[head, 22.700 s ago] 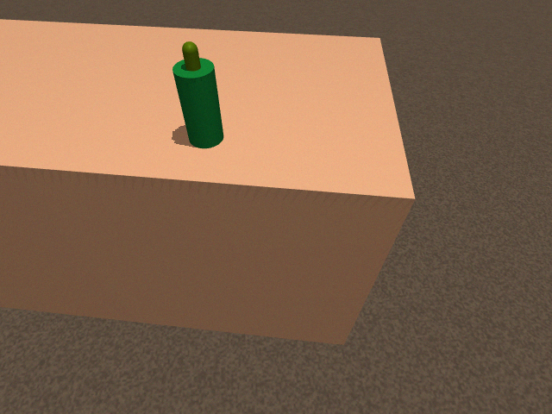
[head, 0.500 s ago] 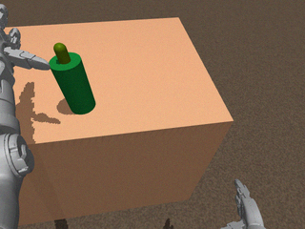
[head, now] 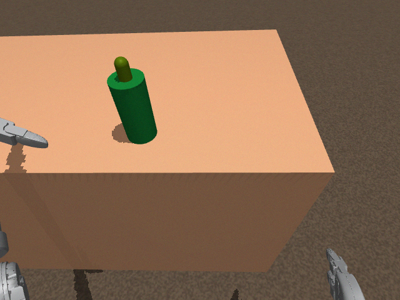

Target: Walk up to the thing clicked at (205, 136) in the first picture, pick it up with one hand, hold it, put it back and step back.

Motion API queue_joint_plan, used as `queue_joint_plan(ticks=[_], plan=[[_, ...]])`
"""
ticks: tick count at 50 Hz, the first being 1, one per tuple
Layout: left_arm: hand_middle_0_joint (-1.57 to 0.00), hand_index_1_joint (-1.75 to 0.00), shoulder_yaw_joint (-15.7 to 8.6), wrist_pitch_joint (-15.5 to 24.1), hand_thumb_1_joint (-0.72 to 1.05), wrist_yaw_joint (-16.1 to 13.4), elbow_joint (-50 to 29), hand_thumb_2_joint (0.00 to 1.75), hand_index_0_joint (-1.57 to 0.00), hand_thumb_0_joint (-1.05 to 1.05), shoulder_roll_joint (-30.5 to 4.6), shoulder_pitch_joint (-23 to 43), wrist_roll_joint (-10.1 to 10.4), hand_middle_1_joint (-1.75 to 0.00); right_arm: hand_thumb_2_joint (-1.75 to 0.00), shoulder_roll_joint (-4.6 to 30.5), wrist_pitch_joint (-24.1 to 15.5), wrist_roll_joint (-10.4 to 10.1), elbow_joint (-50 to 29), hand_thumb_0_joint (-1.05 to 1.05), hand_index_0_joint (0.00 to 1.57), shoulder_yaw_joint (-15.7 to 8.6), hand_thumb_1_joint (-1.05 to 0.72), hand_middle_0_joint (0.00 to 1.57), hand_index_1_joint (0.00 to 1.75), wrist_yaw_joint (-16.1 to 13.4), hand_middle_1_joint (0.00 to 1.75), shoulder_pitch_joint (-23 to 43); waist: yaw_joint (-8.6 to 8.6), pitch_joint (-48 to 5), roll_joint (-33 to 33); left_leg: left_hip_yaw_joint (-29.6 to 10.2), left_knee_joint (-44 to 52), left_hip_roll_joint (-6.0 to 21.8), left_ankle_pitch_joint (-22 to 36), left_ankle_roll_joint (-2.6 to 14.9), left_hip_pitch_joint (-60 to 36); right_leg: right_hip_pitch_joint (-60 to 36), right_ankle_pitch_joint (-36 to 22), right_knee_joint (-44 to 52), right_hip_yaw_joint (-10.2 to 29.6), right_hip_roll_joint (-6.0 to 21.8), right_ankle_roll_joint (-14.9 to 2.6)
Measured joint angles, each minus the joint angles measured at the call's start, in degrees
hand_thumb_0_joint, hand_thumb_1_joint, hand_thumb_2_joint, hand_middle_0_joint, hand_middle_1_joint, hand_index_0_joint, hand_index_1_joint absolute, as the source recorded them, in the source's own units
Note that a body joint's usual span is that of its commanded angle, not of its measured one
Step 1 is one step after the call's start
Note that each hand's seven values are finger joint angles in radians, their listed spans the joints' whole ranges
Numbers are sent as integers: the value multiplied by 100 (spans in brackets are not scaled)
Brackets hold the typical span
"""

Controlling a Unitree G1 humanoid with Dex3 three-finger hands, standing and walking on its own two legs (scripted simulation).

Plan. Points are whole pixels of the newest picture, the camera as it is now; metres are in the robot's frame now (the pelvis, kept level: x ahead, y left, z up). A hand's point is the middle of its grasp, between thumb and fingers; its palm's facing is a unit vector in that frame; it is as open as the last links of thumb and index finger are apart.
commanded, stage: sink last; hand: left
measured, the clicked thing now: (132, 100) +0.48 +0.16 +0.15
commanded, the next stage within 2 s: home in 0.72 s
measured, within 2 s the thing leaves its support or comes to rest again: neither
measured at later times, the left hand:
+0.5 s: hand out of the picture +0.16 +0.23 +0.23, palm faces +0.44 -0.79 -0.42, open 17.5 cm
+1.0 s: hand out of the picture +0.16 +0.27 +0.22, palm faces +0.51 -0.77 -0.39, open 17.2 cm
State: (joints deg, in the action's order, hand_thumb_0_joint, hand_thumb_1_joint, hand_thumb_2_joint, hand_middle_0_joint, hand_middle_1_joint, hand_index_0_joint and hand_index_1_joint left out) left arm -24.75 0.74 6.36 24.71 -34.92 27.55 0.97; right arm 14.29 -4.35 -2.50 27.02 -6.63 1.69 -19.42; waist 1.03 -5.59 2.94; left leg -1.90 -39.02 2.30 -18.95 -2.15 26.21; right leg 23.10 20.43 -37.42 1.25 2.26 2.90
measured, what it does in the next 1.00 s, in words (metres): stands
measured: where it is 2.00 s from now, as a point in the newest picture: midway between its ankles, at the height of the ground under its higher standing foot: outside the picture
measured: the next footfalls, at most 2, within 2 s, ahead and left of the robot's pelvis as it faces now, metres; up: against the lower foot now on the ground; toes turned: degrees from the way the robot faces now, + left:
none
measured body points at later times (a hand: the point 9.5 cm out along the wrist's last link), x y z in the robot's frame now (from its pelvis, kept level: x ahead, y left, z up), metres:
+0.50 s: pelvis -0.02 -0.01 +0.00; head -0.04 -0.04 +0.45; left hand +0.13 +0.27 +0.25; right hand +0.15 -0.28 -0.06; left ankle +0.01 +0.14 -0.72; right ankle -0.02 -0.15 -0.72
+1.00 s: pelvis -0.03 -0.01 +0.00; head -0.05 -0.03 +0.45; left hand +0.13 +0.31 +0.24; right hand +0.13 -0.28 -0.04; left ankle +0.01 +0.14 -0.72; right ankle -0.02 -0.15 -0.72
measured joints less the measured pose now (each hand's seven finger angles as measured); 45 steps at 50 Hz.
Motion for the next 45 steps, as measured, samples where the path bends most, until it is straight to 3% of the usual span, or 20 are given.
queue_joint_plan(ticks=[6,12,18,23,28,33,37,45], plan=[[-5,-3,121,254,-52,-184,-2087,4,-3,-1,706,-1775,152,-1,-4,-148,94,-27,75,-1,6,-56,59,5,6,3,5,77,86,92,126,17,25,-22,-1,-2,-211,-180,33,-36,15,24,3],[-5,-2,-73,607,-51,-404,-3790,3,-5,-1,941,-3252,309,-2,-5,-164,261,-37,-109,-2,6,-256,57,6,6,-162,5,18,137,194,101,9,99,-46,23,-20,-488,-412,78,-76,3,50,-12],[-5,-3,-337,1080,-51,-585,-4784,3,-5,-1,1071,-4226,414,-3,-5,-63,261,-60,-358,-1,6,-396,57,5,6,-280,5,-99,271,246,46,-40,156,-80,73,-41,-686,-598,96,-105,-48,81,-37],[-5,-3,-189,1356,-51,-556,-5241,3,-4,-1,1396,-4934,462,-3,-5,-63,134,-98,-530,-1,6,-469,57,5,6,-281,5,-148,314,316,45,-62,189,-100,141,-47,-744,-642,68,-127,-68,100,-46],[-5,-4,135,1548,-52,-500,-5327,4,-4,-1,1618,-5104,420,-4,-5,-164,-30,-55,-494,-1,6,-427,56,5,6,-309,5,-186,293,449,5,-91,217,-113,228,-62,-754,-633,27,-168,-91,109,-63],[-6,-5,212,1734,-54,-522,-5246,4,-5,-1,1549,-5110,361,-5,-5,-254,-164,6,-442,-1,6,-426,55,5,6,-338,5,-199,192,531,-8,-78,248,-79,290,-85,-767,-616,-27,-172,-73,73,-89],[-6,-6,67,1907,-55,-566,-5057,5,-5,-1,1350,-5038,327,-5,-6,-225,-244,31,-496,-2,6,-480,54,6,6,-374,5,-238,140,538,3,-61,295,-60,320,-83,-843,-679,-63,-130,-57,54,-92],[-7,-7,-474,2221,-54,-679,-4364,7,-6,-1,1120,-4579,381,-6,-8,-54,-363,10,-481,-2,7,-590,50,6,7,-418,7,-235,200,544,-3,-30,411,-77,377,-58,-968,-797,-130,-10,-32,75,-67]])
